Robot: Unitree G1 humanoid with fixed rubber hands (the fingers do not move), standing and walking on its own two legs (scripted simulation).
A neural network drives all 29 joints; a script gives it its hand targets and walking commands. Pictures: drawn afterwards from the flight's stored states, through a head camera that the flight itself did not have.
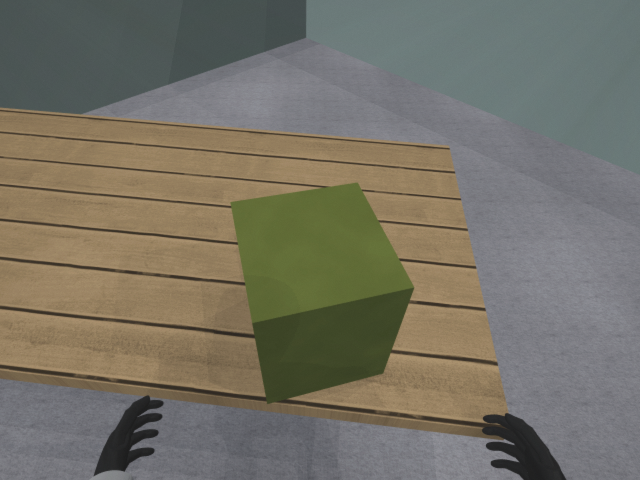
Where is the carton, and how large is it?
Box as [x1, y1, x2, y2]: [230, 182, 413, 403]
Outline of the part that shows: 357,182 230,202 267,403 383,372 411,295 413,286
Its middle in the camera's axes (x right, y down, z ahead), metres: -0.01 +0.09 +0.61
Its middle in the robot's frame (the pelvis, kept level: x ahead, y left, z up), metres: +0.39 +0.03 -0.03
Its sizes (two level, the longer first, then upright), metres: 0.210 0.200 0.250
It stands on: a table, 0.62 m high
